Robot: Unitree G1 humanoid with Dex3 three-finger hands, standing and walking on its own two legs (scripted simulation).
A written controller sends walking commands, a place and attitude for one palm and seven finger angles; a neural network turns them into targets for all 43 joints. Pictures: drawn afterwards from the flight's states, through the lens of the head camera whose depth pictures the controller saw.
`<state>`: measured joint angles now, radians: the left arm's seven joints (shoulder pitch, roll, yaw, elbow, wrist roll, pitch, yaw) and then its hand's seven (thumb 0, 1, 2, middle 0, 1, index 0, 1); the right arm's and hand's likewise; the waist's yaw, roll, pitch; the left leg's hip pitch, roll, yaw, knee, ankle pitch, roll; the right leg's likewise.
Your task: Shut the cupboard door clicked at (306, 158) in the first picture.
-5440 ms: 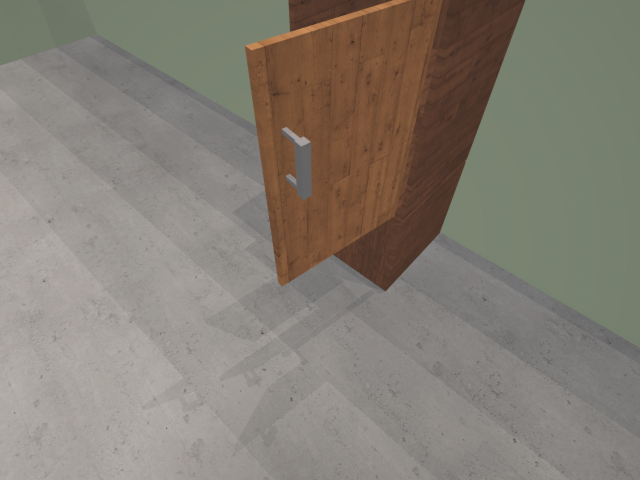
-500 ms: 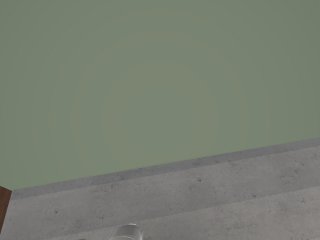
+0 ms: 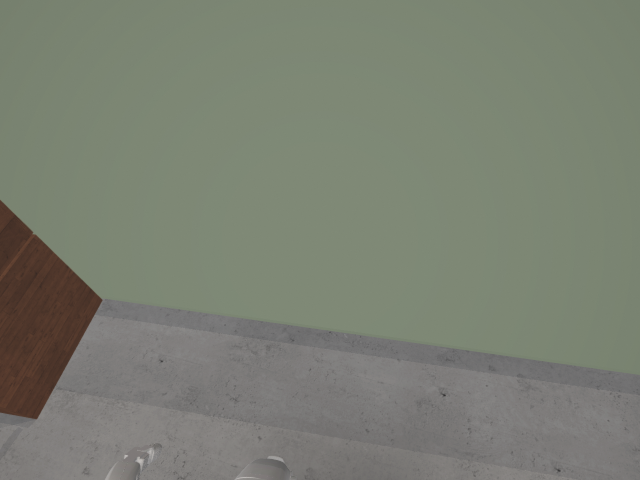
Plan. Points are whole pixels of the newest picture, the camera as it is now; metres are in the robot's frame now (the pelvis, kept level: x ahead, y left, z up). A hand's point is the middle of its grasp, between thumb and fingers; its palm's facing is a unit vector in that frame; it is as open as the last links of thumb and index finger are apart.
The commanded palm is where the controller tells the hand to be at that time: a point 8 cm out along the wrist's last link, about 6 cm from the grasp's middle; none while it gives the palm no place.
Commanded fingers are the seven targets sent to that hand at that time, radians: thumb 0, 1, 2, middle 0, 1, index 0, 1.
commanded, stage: turn to face it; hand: left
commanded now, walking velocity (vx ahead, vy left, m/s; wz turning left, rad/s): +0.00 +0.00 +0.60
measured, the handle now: out of the picture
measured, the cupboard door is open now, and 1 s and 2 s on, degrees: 80 80 80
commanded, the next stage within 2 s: none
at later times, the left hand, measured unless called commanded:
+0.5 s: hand out of the picture +0.02 +0.24 -0.15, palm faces +0.33 -0.91 -0.25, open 7.4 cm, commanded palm none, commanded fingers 0.00 0.90 0.90 -0.20 -0.30 -0.20 -0.30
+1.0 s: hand out of the picture -0.07 +0.18 -0.18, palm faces +0.62 -0.75 -0.22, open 7.4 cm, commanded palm none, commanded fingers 0.00 0.90 0.90 -0.20 -0.30 -0.20 -0.30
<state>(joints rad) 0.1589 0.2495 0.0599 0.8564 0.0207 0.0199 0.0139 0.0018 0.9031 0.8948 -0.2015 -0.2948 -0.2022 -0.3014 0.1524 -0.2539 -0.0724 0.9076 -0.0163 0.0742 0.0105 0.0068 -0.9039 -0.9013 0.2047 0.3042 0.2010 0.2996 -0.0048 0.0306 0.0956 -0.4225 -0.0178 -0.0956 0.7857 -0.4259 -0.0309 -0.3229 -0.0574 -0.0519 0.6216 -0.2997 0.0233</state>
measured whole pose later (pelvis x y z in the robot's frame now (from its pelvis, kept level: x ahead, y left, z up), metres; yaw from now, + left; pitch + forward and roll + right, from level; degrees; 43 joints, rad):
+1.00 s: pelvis +0.01 -0.01 +0.00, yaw +39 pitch +1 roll +1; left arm 0.22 0.23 0.05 0.90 0.01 0.04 0.01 0.00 0.90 0.89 -0.21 -0.30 -0.21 -0.30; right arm 0.12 -0.25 -0.06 0.90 -0.02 0.04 0.03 0.01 -0.91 -0.90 0.20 0.30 0.20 0.30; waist -0.01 -0.06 0.11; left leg -0.35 0.00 0.06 0.63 -0.29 0.02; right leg -0.32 -0.17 -0.15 0.83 -0.51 0.07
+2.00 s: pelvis +0.04 -0.03 +0.01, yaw +68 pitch +0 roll +0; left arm 0.17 0.24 0.05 0.92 0.01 0.05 0.01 0.00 0.90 0.90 -0.20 -0.29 -0.20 -0.30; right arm 0.16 -0.20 -0.03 0.94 -0.03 0.04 0.00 0.01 -0.90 -0.90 0.20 0.30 0.20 0.30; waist 0.00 0.01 0.08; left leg -0.29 -0.02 -0.03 0.53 -0.24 0.02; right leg -0.32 -0.04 -0.04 0.69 -0.37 0.06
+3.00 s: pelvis +0.05 +0.16 +0.02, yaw +80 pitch -1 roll +0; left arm 0.20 0.14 0.06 0.97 0.00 -0.06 0.02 -0.02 0.93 0.89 -0.20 -0.30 -0.21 -0.30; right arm 0.34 -0.17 -0.04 1.11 -0.03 0.00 0.01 0.01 -0.91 -0.90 0.20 0.30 0.20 0.30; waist -0.02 0.02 0.06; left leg -0.44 0.05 0.04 1.05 -0.33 0.00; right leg -0.21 -0.03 -0.16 0.45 -0.23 -0.04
